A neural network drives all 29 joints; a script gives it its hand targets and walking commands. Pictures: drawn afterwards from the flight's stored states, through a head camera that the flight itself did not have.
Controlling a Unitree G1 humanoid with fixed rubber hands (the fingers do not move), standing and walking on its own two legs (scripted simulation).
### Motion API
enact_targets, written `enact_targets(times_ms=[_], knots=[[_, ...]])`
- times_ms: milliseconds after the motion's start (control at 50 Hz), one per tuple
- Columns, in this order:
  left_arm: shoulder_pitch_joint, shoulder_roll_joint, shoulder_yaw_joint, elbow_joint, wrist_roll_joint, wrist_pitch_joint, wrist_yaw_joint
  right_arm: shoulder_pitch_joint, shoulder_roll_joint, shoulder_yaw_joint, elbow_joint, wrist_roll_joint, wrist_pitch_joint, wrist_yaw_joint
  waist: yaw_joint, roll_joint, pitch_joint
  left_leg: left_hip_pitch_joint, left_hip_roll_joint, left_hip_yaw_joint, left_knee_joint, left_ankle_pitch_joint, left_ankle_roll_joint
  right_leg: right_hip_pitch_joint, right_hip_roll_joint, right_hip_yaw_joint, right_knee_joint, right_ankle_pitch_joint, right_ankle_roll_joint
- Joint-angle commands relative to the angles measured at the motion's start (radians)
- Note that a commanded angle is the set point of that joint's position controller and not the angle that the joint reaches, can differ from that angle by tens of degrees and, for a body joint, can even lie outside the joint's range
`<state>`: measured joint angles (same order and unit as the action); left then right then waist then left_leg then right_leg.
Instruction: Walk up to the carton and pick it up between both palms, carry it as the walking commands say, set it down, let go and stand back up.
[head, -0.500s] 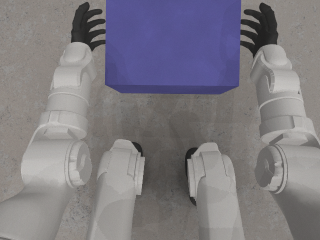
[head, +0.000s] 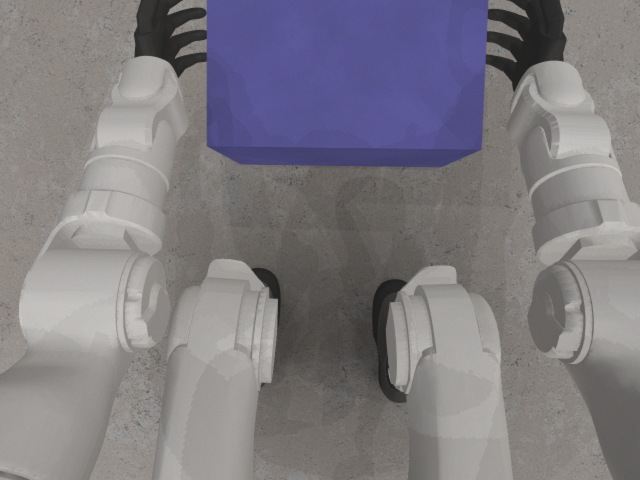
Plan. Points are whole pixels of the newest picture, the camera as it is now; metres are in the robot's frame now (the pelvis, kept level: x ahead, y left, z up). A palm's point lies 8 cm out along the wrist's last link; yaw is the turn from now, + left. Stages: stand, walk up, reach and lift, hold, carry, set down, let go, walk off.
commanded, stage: set down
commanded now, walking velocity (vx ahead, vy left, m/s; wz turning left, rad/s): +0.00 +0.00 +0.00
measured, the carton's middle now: (343, 50) +0.56 +0.00 -0.26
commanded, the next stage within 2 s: none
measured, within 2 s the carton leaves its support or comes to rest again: rests again in 0.88 s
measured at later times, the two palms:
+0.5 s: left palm (169, 72) +0.51 +0.18 -0.19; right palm (526, 78) +0.51 -0.19 -0.19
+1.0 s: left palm (169, 71) +0.51 +0.19 -0.20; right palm (516, 81) +0.51 -0.19 -0.20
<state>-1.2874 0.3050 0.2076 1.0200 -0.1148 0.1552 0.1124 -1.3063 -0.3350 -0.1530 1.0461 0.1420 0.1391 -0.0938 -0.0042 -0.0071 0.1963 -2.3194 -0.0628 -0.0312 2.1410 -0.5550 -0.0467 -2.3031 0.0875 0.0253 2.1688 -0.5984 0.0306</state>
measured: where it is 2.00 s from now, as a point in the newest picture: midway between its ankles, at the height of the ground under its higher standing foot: (325, 353)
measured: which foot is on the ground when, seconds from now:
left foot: down 0.00-1.00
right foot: down 0.00-1.00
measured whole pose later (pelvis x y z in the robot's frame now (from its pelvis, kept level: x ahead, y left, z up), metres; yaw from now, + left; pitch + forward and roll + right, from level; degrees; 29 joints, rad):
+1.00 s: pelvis -0.01 +0.00 -0.02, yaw +0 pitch +34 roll +0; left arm -1.42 0.36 0.15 1.19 -0.18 0.07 0.07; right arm -1.44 -0.38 -0.09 1.22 0.20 0.07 -0.06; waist 0.00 0.00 0.39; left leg -2.29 -0.02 -0.01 2.23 -0.53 -0.02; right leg -2.27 0.03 0.00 2.25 -0.58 0.00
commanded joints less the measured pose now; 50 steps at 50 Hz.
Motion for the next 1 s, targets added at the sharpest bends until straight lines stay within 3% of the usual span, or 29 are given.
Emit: enact_targets(times_ms=[0, 180, 360, 980], knots=[[-0.598, -0.738, -0.297, -0.238, -0.085, -0.061, -0.243, -0.567, 0.753, 0.286, -0.241, 0.085, -0.057, 0.24, 0.002, 0.011, -1.14, 0.55, -0.016, 0.082, -0.095, 0.419, 0.024, 0.511, 0.017, -0.059, -0.143, 0.441, -0.023], [-0.616, -0.715, -0.313, -0.221, -0.11, -0.075, -0.232, -0.591, 0.729, 0.304, -0.224, 0.112, -0.075, 0.222, -0.003, 0.019, -1.111, 0.559, -0.016, 0.079, -0.072, 0.407, 0.027, 0.516, 0.017, -0.054, -0.123, 0.431, -0.026], [-0.646, -0.692, -0.289, -0.149, -0.108, -0.082, -0.236, -0.627, 0.704, 0.276, -0.159, 0.11, -0.08, 0.228, -0.001, 0.018, -0.99, 0.519, -0.007, 0.072, -0.071, 0.328, 0.034, 0.463, 0.009, -0.05, -0.121, 0.348, -0.033], [-0.618, -0.635, -0.246, 0.008, -0.084, -0.079, -0.254, -0.632, 0.626, 0.225, -0.03, 0.086, -0.079, 0.246, -0.009, 0.009, -0.757, 0.442, 0.009, 0.05, -0.053, 0.228, 0.05, 0.403, -0.02, -0.025, -0.104, 0.255, -0.048]])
